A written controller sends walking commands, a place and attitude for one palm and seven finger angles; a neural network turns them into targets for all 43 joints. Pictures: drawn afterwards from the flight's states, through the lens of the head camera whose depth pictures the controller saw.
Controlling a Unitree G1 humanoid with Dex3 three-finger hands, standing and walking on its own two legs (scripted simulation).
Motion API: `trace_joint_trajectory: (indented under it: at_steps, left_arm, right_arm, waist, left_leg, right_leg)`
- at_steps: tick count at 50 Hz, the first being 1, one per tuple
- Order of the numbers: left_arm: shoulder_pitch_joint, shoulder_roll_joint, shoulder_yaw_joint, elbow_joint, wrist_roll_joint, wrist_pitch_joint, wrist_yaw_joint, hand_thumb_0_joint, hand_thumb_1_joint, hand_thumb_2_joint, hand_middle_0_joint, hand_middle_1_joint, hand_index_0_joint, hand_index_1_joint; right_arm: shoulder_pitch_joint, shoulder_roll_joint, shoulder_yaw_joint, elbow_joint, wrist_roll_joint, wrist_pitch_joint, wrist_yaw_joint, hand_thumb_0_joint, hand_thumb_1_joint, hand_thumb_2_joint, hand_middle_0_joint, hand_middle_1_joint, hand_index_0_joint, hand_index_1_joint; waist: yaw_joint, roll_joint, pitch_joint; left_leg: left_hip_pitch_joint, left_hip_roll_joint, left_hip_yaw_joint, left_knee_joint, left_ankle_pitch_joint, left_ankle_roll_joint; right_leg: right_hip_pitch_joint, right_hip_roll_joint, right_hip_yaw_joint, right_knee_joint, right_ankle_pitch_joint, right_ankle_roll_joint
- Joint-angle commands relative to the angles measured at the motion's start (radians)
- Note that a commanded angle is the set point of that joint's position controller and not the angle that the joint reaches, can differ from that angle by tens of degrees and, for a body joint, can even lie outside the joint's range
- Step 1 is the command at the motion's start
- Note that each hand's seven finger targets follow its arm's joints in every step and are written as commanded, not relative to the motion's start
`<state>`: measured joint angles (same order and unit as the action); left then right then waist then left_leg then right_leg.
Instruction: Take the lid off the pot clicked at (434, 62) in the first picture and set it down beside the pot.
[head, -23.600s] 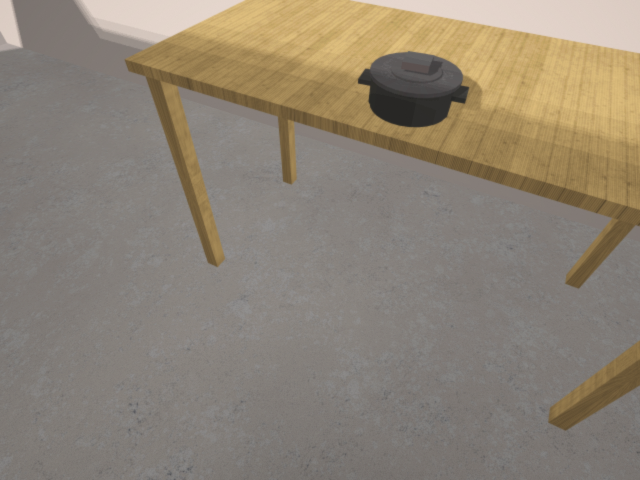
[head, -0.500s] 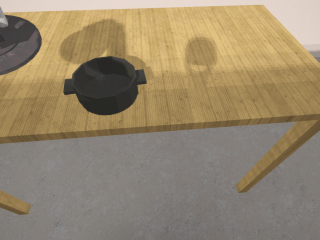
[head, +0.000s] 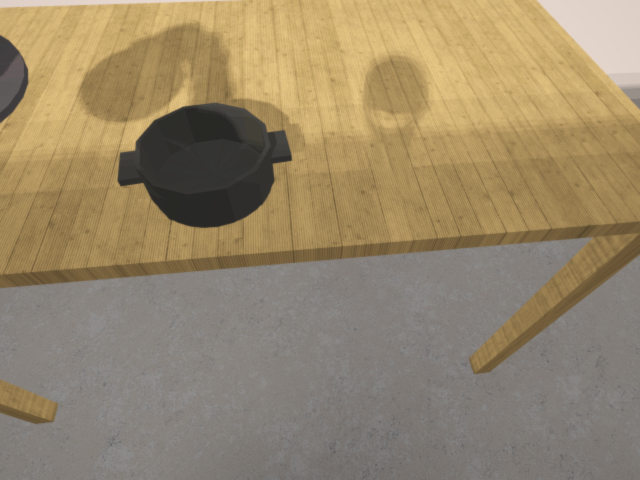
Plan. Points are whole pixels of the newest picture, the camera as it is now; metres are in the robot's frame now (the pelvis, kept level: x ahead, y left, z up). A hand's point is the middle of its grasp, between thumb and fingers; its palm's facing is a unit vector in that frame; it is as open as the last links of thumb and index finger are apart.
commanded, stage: lower the lid onto the table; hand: left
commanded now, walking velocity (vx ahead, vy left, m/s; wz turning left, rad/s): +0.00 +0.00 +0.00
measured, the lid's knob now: out of the picture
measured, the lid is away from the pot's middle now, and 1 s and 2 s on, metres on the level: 0.24 0.23 0.24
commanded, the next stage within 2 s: none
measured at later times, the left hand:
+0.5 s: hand out of the picture +0.45 +0.35 +0.26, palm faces -0.26 -0.27 -0.93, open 9.0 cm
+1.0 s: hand out of the picture +0.46 +0.35 +0.23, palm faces -0.32 -0.25 -0.91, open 9.0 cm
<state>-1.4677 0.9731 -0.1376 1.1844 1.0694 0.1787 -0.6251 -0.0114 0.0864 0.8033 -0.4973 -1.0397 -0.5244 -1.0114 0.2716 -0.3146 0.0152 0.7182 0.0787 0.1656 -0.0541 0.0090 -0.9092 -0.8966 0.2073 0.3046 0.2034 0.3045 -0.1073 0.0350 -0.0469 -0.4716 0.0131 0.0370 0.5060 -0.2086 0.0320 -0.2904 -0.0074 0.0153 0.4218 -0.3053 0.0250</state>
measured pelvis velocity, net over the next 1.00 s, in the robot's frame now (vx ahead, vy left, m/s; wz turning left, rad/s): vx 0.00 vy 0.00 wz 0.00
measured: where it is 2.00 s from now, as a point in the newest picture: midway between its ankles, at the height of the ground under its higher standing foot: outside the picture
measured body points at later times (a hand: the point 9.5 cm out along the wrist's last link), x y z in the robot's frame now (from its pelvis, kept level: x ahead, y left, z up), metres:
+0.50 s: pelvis +0.00 +0.00 +0.00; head +0.06 +0.00 +0.45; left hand +0.46 +0.36 +0.31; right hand +0.03 -0.29 -0.12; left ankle +0.02 +0.10 -0.74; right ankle -0.07 -0.14 -0.74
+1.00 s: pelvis +0.00 +0.00 +0.00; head +0.07 +0.00 +0.44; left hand +0.47 +0.35 +0.28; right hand +0.03 -0.29 -0.13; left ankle +0.02 +0.10 -0.74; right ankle -0.07 -0.14 -0.74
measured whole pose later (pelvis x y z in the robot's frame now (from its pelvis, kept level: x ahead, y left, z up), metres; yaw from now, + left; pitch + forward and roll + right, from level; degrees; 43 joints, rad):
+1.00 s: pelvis +0.00 +0.00 +0.00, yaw +0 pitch +11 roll -2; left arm -1.41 0.93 -0.12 1.29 1.04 0.18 -0.58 -0.01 0.09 0.80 -0.49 -1.04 -0.52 -1.01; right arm 0.29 -0.31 0.02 0.72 0.08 0.13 -0.06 0.01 -0.91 -0.90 0.21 0.30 0.20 0.30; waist -0.13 0.03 -0.05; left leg -0.52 0.02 0.03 0.56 -0.23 0.03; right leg -0.33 0.00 0.01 0.47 -0.33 0.02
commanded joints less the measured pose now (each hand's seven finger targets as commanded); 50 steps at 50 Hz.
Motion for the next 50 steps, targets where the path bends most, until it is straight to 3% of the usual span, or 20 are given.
trace_joint_trajectory:
  at_steps: [1, 4, 5, 6, 10, 11, 13, 16, 19, 21, 23, 25, 26, 30, 34, 38, 40, 44, 46, 50]
  left_arm:
    - [-0.561, 0.219, 0.049, -0.266, 0.015, 0.001, 0.059, 0.000, 0.502, 1.014, -0.662, -1.140, -0.706, -1.109]
    - [-0.528, 0.159, 0.003, -0.113, 0.001, 0.046, 0.049, 0.000, 0.502, 1.014, -0.662, -1.140, -0.706, -1.109]
    - [-0.525, 0.161, 0.003, -0.131, -0.010, 0.045, 0.048, 0.000, 0.502, 1.014, -0.662, -1.140, -0.706, -1.109]
    - [-0.584, 0.219, 0.038, -0.171, 0.014, 0.052, 0.057, 0.000, 0.502, 1.014, -0.662, -1.140, -0.706, -1.109]
    - [-0.591, 0.118, -0.030, -0.165, -0.006, 0.067, 0.056, 0.000, 0.502, 1.014, -0.662, -1.140, -0.706, -1.109]
    - [-0.620, 0.186, 0.018, -0.182, 0.014, 0.070, 0.065, 0.000, 0.502, 1.014, -0.662, -1.140, -0.706, -1.109]
    - [-0.525, 0.165, 0.002, -0.064, 0.015, 0.069, 0.065, 0.000, 0.502, 1.014, -0.662, -1.140, -0.706, -1.109]
    - [-0.576, 0.179, 0.003, -0.137, 0.012, 0.065, 0.072, 0.000, 0.502, 1.014, -0.662, -1.140, -0.706, -1.109]
    - [-0.551, 0.186, 0.008, -0.086, 0.013, 0.063, 0.075, 0.000, 0.502, 1.014, -0.662, -1.140, -0.706, -1.109]
    - [-0.554, 0.210, 0.016, -0.105, 0.012, 0.055, 0.078, 0.000, 0.502, 1.014, -0.662, -1.140, -0.706, -1.109]
    - [-0.595, 0.173, -0.008, -0.136, 0.003, 0.055, 0.079, 0.000, 0.502, 1.014, -0.662, -1.140, -0.706, -1.109]
    - [-0.554, 0.179, 0.005, -0.141, -0.004, 0.047, 0.075, 0.000, 0.502, 1.014, -0.662, -1.140, -0.706, -1.109]
    - [-0.610, 0.226, 0.037, -0.200, 0.007, 0.048, 0.083, 0.000, 0.502, 1.014, -0.662, -1.140, -0.706, -1.109]
    - [-0.481, 0.149, 0.007, -0.127, -0.011, 0.042, 0.077, 0.000, 0.502, 1.014, -0.662, -1.140, -0.706, -1.109]
    - [-0.512, 0.184, 0.026, -0.146, -0.003, 0.037, 0.084, 0.000, 0.502, 1.014, -0.662, -1.140, -0.706, -1.109]
    - [-0.543, 0.202, 0.045, -0.204, -0.008, 0.026, 0.089, 0.000, 0.502, 1.014, -0.662, -1.140, -0.706, -1.109]
    - [-0.468, 0.189, 0.040, -0.156, -0.016, 0.016, 0.085, 0.000, 0.502, 1.014, -0.662, -1.140, -0.706, -1.109]
    - [-0.439, 0.216, 0.049, -0.093, -0.011, 0.006, 0.090, 0.000, 0.502, 1.014, -0.662, -1.140, -0.706, -1.109]
    - [-0.525, 0.244, 0.061, -0.189, -0.008, 0.000, 0.097, 0.000, 0.502, 1.014, -0.662, -1.140, -0.706, -1.109]
    - [-0.458, 0.177, 0.024, -0.129, -0.025, -0.010, 0.091, 0.000, 0.502, 1.014, -0.662, -1.140, -0.706, -1.109]
  right_arm:
    - [0.054, -0.182, -0.057, -0.071, -0.004, -0.029, -0.010, 0.000, -0.900, -0.900, 0.200, 0.300, 0.200, 0.300]
    - [0.062, -0.181, -0.055, -0.062, 0.000, -0.032, -0.006, 0.000, -0.900, -0.900, 0.200, 0.300, 0.200, 0.300]
    - [0.049, -0.188, -0.048, -0.063, 0.004, -0.042, -0.007, 0.000, -0.900, -0.900, 0.200, 0.300, 0.200, 0.300]
    - [0.056, -0.191, -0.051, -0.062, -0.005, -0.038, -0.004, 0.000, -0.900, -0.900, 0.200, 0.300, 0.200, 0.300]
    - [0.063, -0.183, -0.050, -0.061, -0.001, -0.066, -0.013, 0.000, -0.900, -0.900, 0.200, 0.300, 0.200, 0.300]
    - [0.068, -0.190, -0.053, -0.054, -0.010, -0.062, -0.009, 0.000, -0.900, -0.900, 0.200, 0.300, 0.200, 0.300]
    - [0.073, -0.184, -0.047, -0.053, -0.004, -0.065, -0.016, 0.000, -0.900, -0.900, 0.200, 0.300, 0.200, 0.300]
    - [0.062, -0.192, -0.048, -0.055, -0.007, -0.061, -0.015, 0.000, -0.900, -0.900, 0.200, 0.300, 0.200, 0.300]
    - [0.071, -0.190, -0.048, -0.052, -0.005, -0.064, -0.021, 0.000, -0.900, -0.900, 0.200, 0.300, 0.200, 0.300]
    - [0.068, -0.195, -0.045, -0.050, -0.004, -0.064, -0.022, 0.000, -0.900, -0.900, 0.200, 0.300, 0.200, 0.300]
    - [0.073, -0.190, -0.051, -0.051, -0.005, -0.066, -0.023, 0.000, -0.900, -0.900, 0.200, 0.300, 0.200, 0.300]
    - [0.084, -0.188, -0.047, -0.052, -0.003, -0.080, -0.024, 0.000, -0.900, -0.900, 0.200, 0.300, 0.200, 0.300]
    - [0.082, -0.196, -0.056, -0.048, -0.007, -0.073, -0.021, 0.000, -0.900, -0.900, 0.200, 0.300, 0.200, 0.300]
    - [0.099, -0.185, -0.056, -0.055, -0.002, -0.079, -0.017, 0.000, -0.900, -0.900, 0.200, 0.300, 0.200, 0.300]
    - [0.092, -0.188, -0.060, -0.054, -0.006, -0.063, -0.018, 0.000, -0.900, -0.900, 0.200, 0.300, 0.200, 0.300]
    - [0.094, -0.188, -0.064, -0.059, -0.005, -0.062, -0.019, 0.000, -0.900, -0.900, 0.200, 0.300, 0.200, 0.300]
    - [0.098, -0.184, -0.057, -0.062, -0.002, -0.070, -0.019, 0.000, -0.900, -0.900, 0.200, 0.300, 0.200, 0.300]
    - [0.093, -0.188, -0.055, -0.062, 0.000, -0.052, -0.021, 0.000, -0.900, -0.900, 0.200, 0.300, 0.200, 0.300]
    - [0.091, -0.196, -0.058, -0.061, -0.002, -0.049, -0.020, 0.000, -0.900, -0.900, 0.200, 0.300, 0.200, 0.300]
    - [0.098, -0.187, -0.052, -0.057, 0.002, -0.064, -0.026, 0.000, -0.900, -0.900, 0.200, 0.300, 0.200, 0.300]
  waist:
    - [-0.004, 0.144, -0.477]
    - [-0.018, 0.091, -0.372]
    - [-0.008, 0.108, -0.392]
    - [-0.005, 0.109, -0.441]
    - [-0.012, 0.125, -0.430]
    - [-0.008, 0.122, -0.460]
    - [-0.018, 0.047, -0.378]
    - [-0.011, 0.091, -0.419]
    - [-0.018, 0.072, -0.371]
    - [-0.016, 0.058, -0.402]
    - [-0.020, 0.127, -0.414]
    - [-0.012, 0.120, -0.441]
    - [-0.012, 0.154, -0.488]
    - [-0.014, 0.122, -0.437]
    - [-0.021, 0.120, -0.435]
    - [-0.017, 0.162, -0.484]
    - [-0.015, 0.140, -0.459]
    - [-0.026, 0.064, -0.391]
    - [-0.019, 0.128, -0.485]
    - [-0.025, 0.122, -0.434]
  left_leg:
    - [0.517, -0.003, -0.019, 0.047, 0.556, 0.041]
    - [0.425, -0.023, -0.009, 0.016, 0.406, 0.043]
    - [0.440, -0.020, -0.001, 0.020, 0.444, 0.040]
    - [0.448, -0.023, -0.008, 0.015, 0.416, 0.042]
    - [0.488, -0.015, -0.012, 0.021, 0.455, 0.045]
    - [0.484, -0.016, -0.022, 0.014, 0.419, 0.042]
    - [0.404, -0.026, -0.007, 0.012, 0.346, 0.046]
    - [0.425, -0.023, -0.004, 0.006, 0.355, 0.043]
    - [0.391, -0.027, -0.001, 0.004, 0.288, 0.046]
    - [0.389, -0.026, 0.003, 0.003, 0.300, 0.045]
    - [0.426, -0.025, -0.006, 0.016, 0.355, 0.047]
    - [0.456, -0.020, -0.004, 0.030, 0.430, 0.047]
    - [0.480, -0.015, -0.011, 0.031, 0.436, 0.044]
    - [0.471, -0.015, -0.012, 0.053, 0.508, 0.040]
    - [0.435, -0.024, -0.010, 0.053, 0.434, 0.046]
    - [0.484, -0.016, -0.019, 0.067, 0.503, 0.046]
    - [0.469, -0.019, -0.010, 0.078, 0.526, 0.045]
    - [0.364, -0.031, 0.006, 0.060, 0.355, 0.048]
    - [0.429, -0.019, -0.005, 0.062, 0.417, 0.045]
    - [0.433, -0.019, -0.006, 0.076, 0.448, 0.047]
  right_leg:
    - [-0.070, 0.061, -0.051, -0.026, 0.332, -0.044]
    - [-0.069, 0.059, -0.058, -0.038, 0.299, -0.048]
    - [-0.053, 0.056, -0.056, -0.029, 0.327, -0.054]
    - [-0.038, 0.055, -0.049, -0.031, 0.309, -0.047]
    - [-0.074, 0.059, -0.058, -0.032, 0.310, -0.054]
    - [-0.064, 0.059, -0.053, -0.032, 0.287, -0.048]
    - [-0.060, 0.057, -0.053, -0.034, 0.291, -0.047]
    - [-0.050, 0.052, -0.047, -0.029, 0.295, -0.048]
    - [-0.062, 0.055, -0.050, -0.036, 0.269, -0.048]
    - [-0.039, 0.053, -0.044, -0.031, 0.290, -0.046]
    - [-0.065, 0.056, -0.047, -0.027, 0.304, -0.050]
    - [-0.058, 0.061, -0.051, -0.018, 0.332, -0.052]
    - [-0.056, 0.058, -0.043, -0.016, 0.328, -0.046]
    - [-0.085, 0.066, -0.058, -0.006, 0.347, -0.051]
    - [-0.084, 0.062, -0.050, -0.005, 0.342, -0.048]
    - [-0.090, 0.063, -0.049, 0.007, 0.355, -0.047]
    - [-0.091, 0.069, -0.055, 0.014, 0.371, -0.049]
    - [-0.075, 0.061, -0.048, 0.007, 0.342, -0.043]
    - [-0.066, 0.059, -0.042, 0.018, 0.351, -0.041]
    - [-0.109, 0.069, -0.055, 0.023, 0.351, -0.048]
